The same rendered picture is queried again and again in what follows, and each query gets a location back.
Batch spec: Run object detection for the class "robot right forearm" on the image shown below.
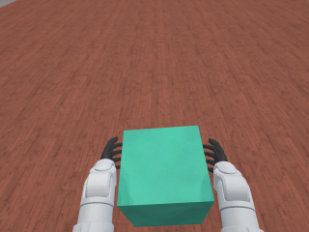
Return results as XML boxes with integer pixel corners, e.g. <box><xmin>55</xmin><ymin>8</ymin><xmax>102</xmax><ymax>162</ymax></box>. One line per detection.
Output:
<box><xmin>213</xmin><ymin>161</ymin><xmax>264</xmax><ymax>232</ymax></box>

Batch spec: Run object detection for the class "robot left forearm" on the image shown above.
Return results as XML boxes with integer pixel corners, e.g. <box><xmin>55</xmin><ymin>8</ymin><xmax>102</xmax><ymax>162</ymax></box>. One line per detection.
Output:
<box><xmin>72</xmin><ymin>159</ymin><xmax>117</xmax><ymax>232</ymax></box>

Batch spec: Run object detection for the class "robot left hand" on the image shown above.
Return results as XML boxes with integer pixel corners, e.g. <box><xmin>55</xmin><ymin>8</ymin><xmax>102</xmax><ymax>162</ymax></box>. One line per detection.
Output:
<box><xmin>100</xmin><ymin>136</ymin><xmax>123</xmax><ymax>169</ymax></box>

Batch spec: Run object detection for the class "robot right hand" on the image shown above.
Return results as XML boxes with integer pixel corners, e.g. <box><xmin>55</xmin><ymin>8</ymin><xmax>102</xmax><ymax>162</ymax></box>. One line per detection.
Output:
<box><xmin>203</xmin><ymin>138</ymin><xmax>228</xmax><ymax>173</ymax></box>

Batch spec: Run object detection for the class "carton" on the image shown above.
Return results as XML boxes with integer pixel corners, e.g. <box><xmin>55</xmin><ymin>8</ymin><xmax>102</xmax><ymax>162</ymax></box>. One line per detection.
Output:
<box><xmin>117</xmin><ymin>126</ymin><xmax>214</xmax><ymax>227</ymax></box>

